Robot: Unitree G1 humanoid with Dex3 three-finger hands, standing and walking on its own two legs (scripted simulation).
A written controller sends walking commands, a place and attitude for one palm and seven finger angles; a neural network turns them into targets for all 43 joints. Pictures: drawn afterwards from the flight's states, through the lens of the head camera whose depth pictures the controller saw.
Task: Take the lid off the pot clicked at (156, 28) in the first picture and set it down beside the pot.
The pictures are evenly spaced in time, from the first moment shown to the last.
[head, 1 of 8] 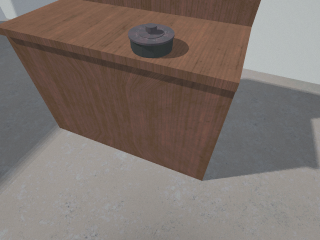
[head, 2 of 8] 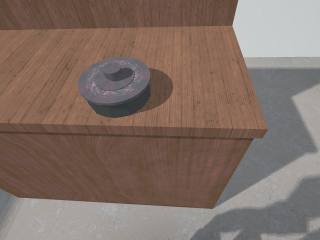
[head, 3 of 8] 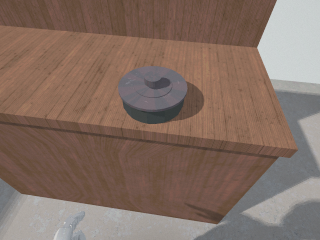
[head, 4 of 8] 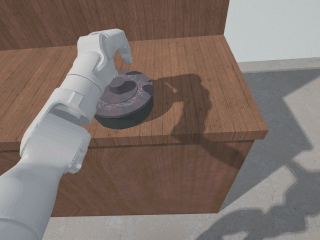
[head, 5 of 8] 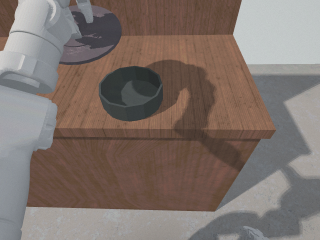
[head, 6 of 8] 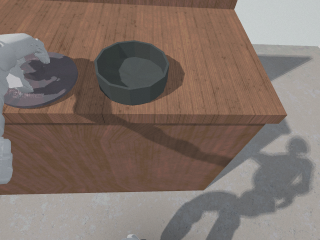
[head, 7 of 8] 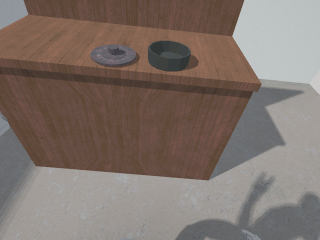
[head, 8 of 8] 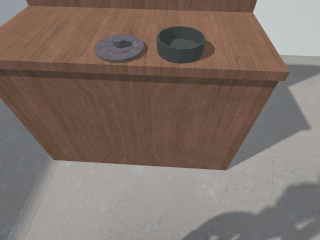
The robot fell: no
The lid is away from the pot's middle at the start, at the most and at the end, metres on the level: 0.00 0.27 0.24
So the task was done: yes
